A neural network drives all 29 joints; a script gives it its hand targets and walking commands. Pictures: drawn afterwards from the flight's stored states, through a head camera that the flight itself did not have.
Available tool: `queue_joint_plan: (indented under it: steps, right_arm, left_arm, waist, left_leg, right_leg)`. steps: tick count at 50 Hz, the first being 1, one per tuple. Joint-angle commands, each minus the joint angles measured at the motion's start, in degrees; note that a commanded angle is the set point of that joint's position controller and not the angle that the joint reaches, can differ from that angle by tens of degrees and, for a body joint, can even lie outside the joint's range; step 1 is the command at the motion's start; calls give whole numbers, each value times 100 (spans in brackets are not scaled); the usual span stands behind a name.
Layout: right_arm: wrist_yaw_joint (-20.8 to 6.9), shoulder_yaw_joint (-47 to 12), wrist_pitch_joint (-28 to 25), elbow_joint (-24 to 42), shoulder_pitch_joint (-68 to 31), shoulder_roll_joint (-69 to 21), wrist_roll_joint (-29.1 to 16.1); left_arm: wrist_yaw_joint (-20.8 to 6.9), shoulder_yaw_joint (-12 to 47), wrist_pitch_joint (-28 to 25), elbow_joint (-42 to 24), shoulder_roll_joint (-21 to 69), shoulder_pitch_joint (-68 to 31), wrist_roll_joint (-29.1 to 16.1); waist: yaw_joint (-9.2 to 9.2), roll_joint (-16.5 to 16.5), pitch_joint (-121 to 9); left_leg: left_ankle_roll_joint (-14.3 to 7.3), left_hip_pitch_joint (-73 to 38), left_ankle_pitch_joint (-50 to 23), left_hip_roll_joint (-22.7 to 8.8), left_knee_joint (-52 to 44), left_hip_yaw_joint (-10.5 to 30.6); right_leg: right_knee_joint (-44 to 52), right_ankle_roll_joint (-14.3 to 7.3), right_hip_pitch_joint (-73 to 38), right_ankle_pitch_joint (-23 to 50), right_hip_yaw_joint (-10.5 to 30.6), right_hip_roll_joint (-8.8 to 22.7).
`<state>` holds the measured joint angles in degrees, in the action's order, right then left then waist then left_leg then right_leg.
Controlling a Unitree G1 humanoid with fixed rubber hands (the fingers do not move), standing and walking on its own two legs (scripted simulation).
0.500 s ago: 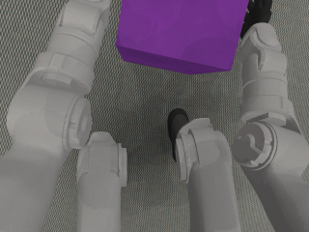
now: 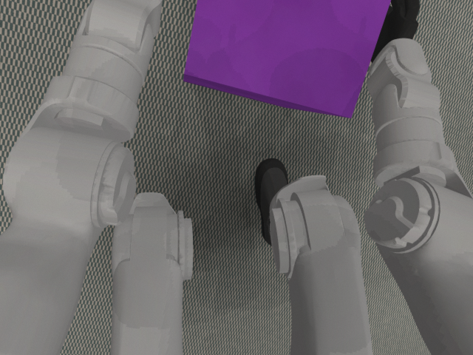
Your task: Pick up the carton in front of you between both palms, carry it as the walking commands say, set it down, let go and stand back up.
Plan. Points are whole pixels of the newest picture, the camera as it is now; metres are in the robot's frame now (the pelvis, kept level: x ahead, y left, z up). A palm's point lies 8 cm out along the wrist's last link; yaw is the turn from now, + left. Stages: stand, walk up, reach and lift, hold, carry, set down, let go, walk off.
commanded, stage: set down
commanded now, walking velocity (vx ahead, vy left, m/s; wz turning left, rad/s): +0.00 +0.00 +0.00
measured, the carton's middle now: (266, 28) +0.52 -0.11 -0.27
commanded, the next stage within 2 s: let go in 1.30 s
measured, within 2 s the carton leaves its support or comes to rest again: neither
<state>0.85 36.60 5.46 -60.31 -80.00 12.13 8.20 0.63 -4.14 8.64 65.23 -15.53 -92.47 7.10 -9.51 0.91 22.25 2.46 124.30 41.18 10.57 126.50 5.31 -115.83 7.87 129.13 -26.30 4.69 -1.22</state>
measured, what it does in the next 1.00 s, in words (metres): rises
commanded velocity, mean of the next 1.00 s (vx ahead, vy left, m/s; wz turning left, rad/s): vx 0.00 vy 0.00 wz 0.00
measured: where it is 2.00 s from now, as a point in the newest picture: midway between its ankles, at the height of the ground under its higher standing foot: (217, 240)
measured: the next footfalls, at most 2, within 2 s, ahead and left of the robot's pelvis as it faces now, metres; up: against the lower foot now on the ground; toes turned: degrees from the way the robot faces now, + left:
none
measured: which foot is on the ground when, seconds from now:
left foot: down 0.00-1.00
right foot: down 0.00-1.00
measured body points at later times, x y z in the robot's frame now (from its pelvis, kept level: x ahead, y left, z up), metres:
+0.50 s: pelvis -0.02 -0.02 +0.01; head +0.35 -0.03 +0.26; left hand +0.62 +0.08 -0.11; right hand +0.51 -0.28 -0.12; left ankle +0.07 +0.11 -0.36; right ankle +0.15 -0.16 -0.36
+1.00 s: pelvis +0.00 -0.02 +0.13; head +0.35 -0.03 +0.41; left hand +0.63 +0.09 +0.03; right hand +0.51 -0.29 +0.02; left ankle +0.07 +0.11 -0.36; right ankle +0.15 -0.16 -0.36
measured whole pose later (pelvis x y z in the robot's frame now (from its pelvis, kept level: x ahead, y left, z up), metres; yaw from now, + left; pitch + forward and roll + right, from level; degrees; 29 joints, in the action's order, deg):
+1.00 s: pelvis +0.00 -0.02 +0.13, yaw +1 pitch +48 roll -1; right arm 7.7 23.3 14.0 -40.9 -68.3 10.6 -5.1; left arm 0.3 -1.6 16.8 58.1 -26.6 -86.9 -2.3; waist -11.4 -2.7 3.3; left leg 1.5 112.4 32.2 3.8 97.0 3.4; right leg -89.0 3.1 117.3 -19.4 2.5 0.5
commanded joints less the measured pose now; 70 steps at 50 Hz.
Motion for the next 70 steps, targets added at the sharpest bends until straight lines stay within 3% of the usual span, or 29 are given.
queue_joint_plan:
  steps: [1,2,6,7,8,9,10,11,12,15,16,17,18,19,23,26,31,34,37,41,43,44,48,49,50,53,55,56,70]
  right_arm:
    - [324,107,-449,185,-845,1013,-244]
    - [386,-412,-500,38,-886,1124,-396]
    - [426,-561,-612,94,-1387,1632,-1009]
    - [425,-760,-624,-338,-966,1358,-1173]
    - [423,-985,-616,-274,-1311,1340,-1440]
    - [434,-1065,-645,-169,-1096,1188,-1395]
    - [416,-1434,-610,97,-1409,965,-1684]
    - [496,-925,-588,-35,-1117,1389,-1317]
    - [510,-1163,-503,221,-1279,1170,-1533]
    - [595,-1461,-477,608,-1208,1066,-1748]
    - [627,-1169,-376,811,-1283,1221,-1686]
    - [673,-1400,-317,767,-1267,1183,-1657]
    - [742,-1510,-235,1045,-917,1204,-1904]
    - [787,-1409,-183,1273,-1323,1272,-1653]
    - [910,-1544,156,1700,-1127,966,-1753]
    - [949,-1304,326,1852,-1138,1162,-1490]
    - [897,-1666,406,2136,-1117,404,-1436]
    - [890,-1021,443,1590,-739,745,-1168]
    - [740,-1380,447,1848,-598,318,-1072]
    - [755,-1249,587,2285,-690,629,-1358]
    - [729,-1163,620,2065,-154,831,-1163]
    - [701,-1382,664,2198,-433,570,-1447]
    - [723,-1182,731,2741,-21,792,-1213]
    - [657,-1502,725,3357,-343,485,-1532]
    - [645,-1311,795,2513,86,667,-1227]
    - [668,-1198,861,2967,484,834,-1278]
    - [654,-1215,888,2854,721,402,-1129]
    - [647,-1297,846,3181,379,480,-1107]
    - [339,-1319,690,3066,1344,-164,-634]
  left_arm:
    - [323,441,-211,-745,-1297,-1786,-472]
    - [311,848,-180,-540,-1108,-2146,-903]
    - [270,1123,-157,-225,-1375,-1874,-1341]
    - [234,1668,-185,-366,-992,-2206,-1705]
    - [167,1614,-244,-661,-990,-2308,-1822]
    - [101,1829,-264,-927,-865,-2404,-1979]
    - [85,1587,-253,-696,-967,-2453,-1956]
    - [123,1529,-199,-428,-1279,-2338,-1826]
    - [143,1453,-204,-786,-1492,-2352,-1648]
    - [201,1238,-86,-587,-1656,-2059,-1630]
    - [233,1075,-27,-779,-1796,-2124,-1417]
    - [215,1205,-45,-723,-1916,-2071,-1552]
    - [256,961,-20,-935,-2095,-1945,-1428]
    - [245,1169,62,-1061,-1855,-2133,-1572]
    - [214,902,288,-1218,-2032,-2177,-1420]
    - [134,760,452,-1115,-1927,-2189,-1333]
    - [27,94,376,-271,-1814,-1663,-1127]
    - [-29,328,456,-409,-1737,-1778,-1024]
    - [-58,222,437,-54,-1452,-1377,-1051]
    - [-28,106,479,-802,-1733,-1729,-784]
    - [27,375,599,-1251,-1642,-1750,-942]
    - [17,383,662,-581,-1653,-1554,-893]
    - [-51,295,741,-1483,-1432,-1458,-1030]
    - [-28,70,700,-1937,-1642,-1411,-956]
    - [-17,97,733,-1411,-1699,-1606,-838]
    - [-147,78,779,-1948,-1447,-1137,-837]
    - [-235,-82,784,-1260,-1372,-799,-820]
    - [-239,-367,738,-1449,-1632,-761,-611]
    - [-375,-726,504,-1053,-901,364,-223]
  waist:
    - [-522,-1431,-5099]
    - [-929,-1099,-5323]
    - [-700,-1470,-5967]
    - [-1327,-1522,-6022]
    - [-918,-1741,-6198]
    - [-1373,-1507,-6373]
    - [-825,-1377,-6552]
    - [-1269,-1330,-6572]
    - [-727,-1669,-6720]
    - [-913,-1091,-7490]
    - [-470,-1613,-7626]
    - [-963,-1149,-7810]
    - [-449,-1488,-8299]
    - [-855,-1181,-7950]
    - [-542,-1433,-8440]
    - [-937,-1425,-8241]
    - [-419,-569,-7438]
    - [-900,-1051,-7343]
    - [-720,-620,-7376]
    - [-320,-1499,-7956]
    - [-886,-1295,-8732]
    - [-489,-1340,-8506]
    - [-832,-1461,-9368]
    - [-346,-1262,-9404]
    - [-947,-1374,-9450]
    - [-534,-1788,-9368]
    - [-844,-1322,-8837]
    - [-394,-1255,-8867]
    - [-544,-825,-8376]
  left_leg:
    - [6,-1849,-2307,-714,-1605,-42]
    - [50,-1854,-2434,-735,-1363,-111]
    - [49,-2358,-3087,-846,-1303,134]
    - [60,-2690,-2831,-851,-1277,2]
    - [113,-2450,-2754,-737,-1225,-151]
    - [111,-2097,-2756,-773,-1136,-262]
    - [91,-1831,-2490,-715,-1162,-467]
    - [151,-1825,-2214,-723,-1188,-442]
    - [99,-1891,-2620,-819,-1267,-295]
    - [82,-1985,-1983,-663,-1250,-660]
    - [89,-1910,-1938,-704,-1184,-659]
    - [58,-1630,-1637,-670,-1477,-691]
    - [-1,-2404,-1510,-694,-1532,-766]
    - [-6,-1744,-1563,-685,-1480,-700]
    - [-87,-2807,-1428,-581,-1865,-786]
    - [-110,-2598,-1171,-553,-2216,-833]
    - [-302,-1934,-1267,-380,-2594,-873]
    - [-199,-2034,-800,-424,-3056,-807]
    - [-247,-2537,-1385,-451,-3132,-732]
    - [-198,-3307,-1381,-404,-3537,-860]
    - [-100,-3610,-1685,-363,-3640,-814]
    - [-165,-3951,-1684,-443,-3801,-746]
    - [-43,-4404,-2533,-364,-4039,-823]
    - [-142,-4367,-2875,-318,-4158,-849]
    - [-54,-4173,-2758,-306,-4156,-885]
    - [13,-5289,-3263,-327,-4535,-818]
    - [-46,-4652,-2761,-331,-4753,-849]
    - [-103,-4325,-2832,-243,-4748,-900]
    - [-128,-5910,-3076,-333,-6763,-638]
  right_leg:
    - [-52,-375,-2879,2025,-926,90]
    - [-80,-363,-3035,2289,-1001,95]
    - [-129,-433,-2836,2575,-942,211]
    - [103,-469,-2840,2532,-994,230]
    - [8,-511,-2936,2684,-919,243]
    - [132,-558,-3331,3015,-936,221]
    - [103,-569,-4179,3081,-906,180]
    - [104,-526,-4246,2954,-1043,151]
    - [41,-515,-3905,3097,-825,260]
    - [236,-533,-5145,3022,-999,110]
    - [217,-595,-5013,3099,-818,173]
    - [261,-609,-5626,3103,-960,92]
    - [389,-529,-5735,2771,-944,86]
    - [471,-600,-5783,3004,-872,103]
    - [803,-537,-5598,2401,-1028,43]
    - [1130,-554,-5441,2142,-1212,-101]
    - [1514,-426,-5604,2189,-1045,-163]
    - [1857,-453,-5108,1798,-1198,-80]
    - [1942,-339,-5143,2172,-1315,-121]
    - [2380,-397,-4892,1823,-1264,-54]
    - [2502,-415,-5307,2216,-1434,-120]
    - [2490,-393,-5031,2082,-1477,-138]
    - [3078,-471,-5922,3059,-1357,-174]
    - [3074,-492,-6059,3336,-1314,-238]
    - [3227,-521,-6606,3613,-1255,-312]
    - [3617,-507,-6024,3127,-1246,-221]
    - [3993,-495,-6456,3250,-1170,-302]
    - [3911,-501,-6956,3434,-1067,-260]
    - [5586,-426,-8197,3429,-1094,-232]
